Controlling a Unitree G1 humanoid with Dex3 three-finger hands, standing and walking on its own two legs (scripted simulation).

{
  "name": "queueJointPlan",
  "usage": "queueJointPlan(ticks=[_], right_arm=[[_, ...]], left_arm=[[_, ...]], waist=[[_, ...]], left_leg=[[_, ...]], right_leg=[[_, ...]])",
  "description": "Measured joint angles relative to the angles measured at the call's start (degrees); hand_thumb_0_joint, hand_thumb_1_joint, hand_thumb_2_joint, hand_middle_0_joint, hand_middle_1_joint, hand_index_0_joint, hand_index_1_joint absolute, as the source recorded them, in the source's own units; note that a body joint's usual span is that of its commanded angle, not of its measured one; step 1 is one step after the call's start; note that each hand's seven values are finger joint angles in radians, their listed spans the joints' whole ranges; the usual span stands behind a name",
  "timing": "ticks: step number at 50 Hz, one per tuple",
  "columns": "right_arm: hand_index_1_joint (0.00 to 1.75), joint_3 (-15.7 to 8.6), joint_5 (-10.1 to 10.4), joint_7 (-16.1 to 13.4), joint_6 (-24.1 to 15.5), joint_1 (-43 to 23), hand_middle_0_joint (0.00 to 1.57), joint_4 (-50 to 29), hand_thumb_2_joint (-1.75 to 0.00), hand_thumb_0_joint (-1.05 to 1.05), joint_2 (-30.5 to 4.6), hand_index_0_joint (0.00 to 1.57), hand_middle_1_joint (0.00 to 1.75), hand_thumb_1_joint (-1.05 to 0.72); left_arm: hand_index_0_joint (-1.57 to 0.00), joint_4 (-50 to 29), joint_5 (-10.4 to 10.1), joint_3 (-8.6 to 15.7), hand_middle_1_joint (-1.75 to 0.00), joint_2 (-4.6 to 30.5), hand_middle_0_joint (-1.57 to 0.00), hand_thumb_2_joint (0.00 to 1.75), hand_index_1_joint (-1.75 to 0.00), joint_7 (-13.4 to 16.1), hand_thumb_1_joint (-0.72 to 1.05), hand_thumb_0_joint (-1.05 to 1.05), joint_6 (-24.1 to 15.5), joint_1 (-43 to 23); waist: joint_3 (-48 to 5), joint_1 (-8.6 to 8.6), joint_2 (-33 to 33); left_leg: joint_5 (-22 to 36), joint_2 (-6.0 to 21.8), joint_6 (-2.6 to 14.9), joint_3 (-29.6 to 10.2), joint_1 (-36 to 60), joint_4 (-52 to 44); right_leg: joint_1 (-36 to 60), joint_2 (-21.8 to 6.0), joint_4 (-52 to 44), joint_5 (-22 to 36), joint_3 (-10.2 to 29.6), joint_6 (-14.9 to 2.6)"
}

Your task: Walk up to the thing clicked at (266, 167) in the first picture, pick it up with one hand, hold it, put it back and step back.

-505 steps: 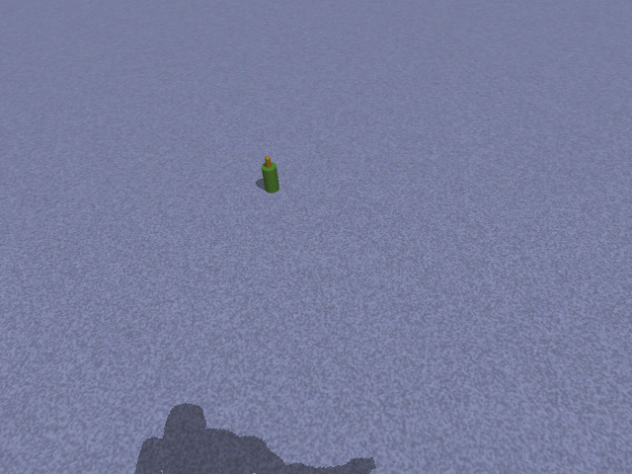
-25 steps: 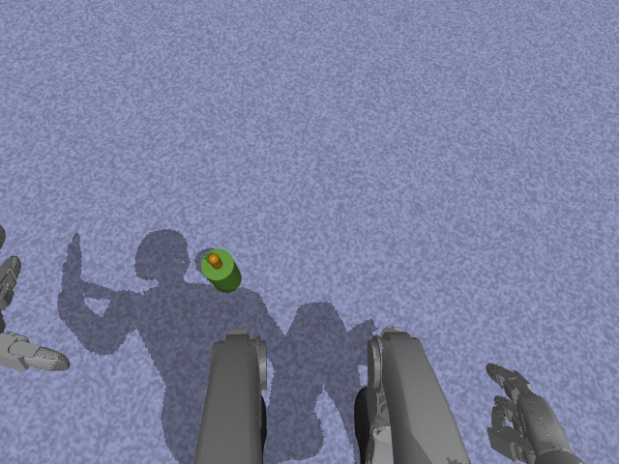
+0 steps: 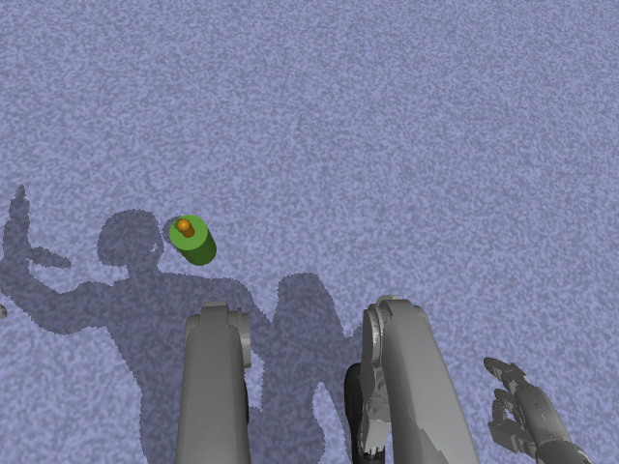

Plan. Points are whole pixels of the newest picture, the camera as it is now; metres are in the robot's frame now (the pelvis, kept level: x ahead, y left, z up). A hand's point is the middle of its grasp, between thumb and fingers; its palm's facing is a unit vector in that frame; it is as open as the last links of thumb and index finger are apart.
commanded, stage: go down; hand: left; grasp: from the side
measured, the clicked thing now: (192, 238) +0.47 +0.22 -0.34
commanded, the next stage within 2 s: approach in 0.80 s
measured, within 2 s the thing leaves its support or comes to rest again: neither
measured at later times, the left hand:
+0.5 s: hand out of the picture +0.38 +0.40 -0.04, palm faces +0.13 -0.99 -0.11, open 17.4 cm
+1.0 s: hand out of the picture +0.39 +0.40 -0.05, palm faces +0.14 -0.99 -0.09, open 17.4 cm
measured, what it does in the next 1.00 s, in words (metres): lowers itself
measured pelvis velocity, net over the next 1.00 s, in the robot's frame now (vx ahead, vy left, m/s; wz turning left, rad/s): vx -0.01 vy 0.00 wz -0.03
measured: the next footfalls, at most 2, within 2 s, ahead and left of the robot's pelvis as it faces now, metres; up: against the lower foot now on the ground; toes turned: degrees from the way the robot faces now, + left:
none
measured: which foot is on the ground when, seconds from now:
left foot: down 0.00-1.00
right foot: down 0.00-1.00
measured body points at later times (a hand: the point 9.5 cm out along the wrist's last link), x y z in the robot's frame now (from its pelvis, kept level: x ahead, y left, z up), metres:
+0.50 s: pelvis -0.01 +0.00 -0.04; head +0.20 +0.06 +0.35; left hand +0.37 +0.45 -0.03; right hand +0.15 -0.27 -0.15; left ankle +0.08 +0.14 -0.40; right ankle +0.09 -0.13 -0.40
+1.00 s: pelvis -0.01 +0.00 -0.06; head +0.20 +0.07 +0.33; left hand +0.38 +0.46 -0.05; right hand +0.14 -0.28 -0.16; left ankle +0.08 +0.14 -0.40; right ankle +0.09 -0.13 -0.40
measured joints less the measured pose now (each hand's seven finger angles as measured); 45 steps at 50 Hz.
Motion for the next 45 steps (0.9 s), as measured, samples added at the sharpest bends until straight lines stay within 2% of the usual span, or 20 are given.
queueJointPlan(ticks=[11, 22, 32, 45], right_arm=[[0.3, 1.1, -0.1, 0.2, 0.1, -0.4, 0.2, -0.1, -0.9, 0.01, -0.1, 0.21, 0.29, -0.92], [0.3, 1.7, -0.2, 0.4, 0.0, 0.2, 0.2, 0.2, -0.9, 0.01, -0.5, 0.21, 0.29, -0.92], [0.3, 2.2, -0.2, 0.6, 0.2, 0.2, 0.2, -0.4, -0.9, 0.01, -0.8, 0.21, 0.29, -0.92], [0.3, 3.1, -0.4, 0.7, 0.2, 0.1, 0.2, -0.5, -0.9, 0.01, -1.6, 0.21, 0.29, -0.92]], left_arm=[[-0.04, 1.1, -0.1, 1.8, -0.09, 2.1, -0.04, 0.09, -0.09, -2.0, -0.51, -0.01, 0.8, -2.4], [-0.03, 1.8, -1.0, 2.5, -0.09, 4.0, -0.04, 0.09, -0.09, -3.4, -0.51, -0.01, 1.0, -4.3], [-0.03, 2.2, -0.2, 3.1, -0.09, 5.1, -0.04, 0.09, -0.09, -3.8, -0.52, -0.01, 1.4, -5.4], [-0.03, 3.9, -1.4, 4.6, -0.09, 7.5, -0.04, 0.09, -0.09, -5.6, -0.51, -0.01, 0.7, -6.4]], waist=[[0.3, -1.08, 0.4], [1.0, -0.97, 0.0], [1.3, -1.72, 0.1], [2.5, -1.93, -0.3]], left_leg=[[-0.3, -0.2, 0.23, -0.6, -3.9, 4.6], [-0.1, -0.6, 0.43, -0.6, -6.4, 7.1], [0.1, -0.8, 0.51, -1.0, -7.8, 8.8], [0.0, -0.9, 0.28, -1.4, -9.3, 10.5]], right_leg=[[-3.5, 0.1, 4.1, -0.2, -0.1, 0.39], [-5.7, -0.1, 6.6, -0.2, 0.1, 0.63], [-6.9, 0.0, 8.0, 0.0, -0.1, 0.68], [-8.4, 0.1, 9.7, -0.1, -0.3, 0.65]])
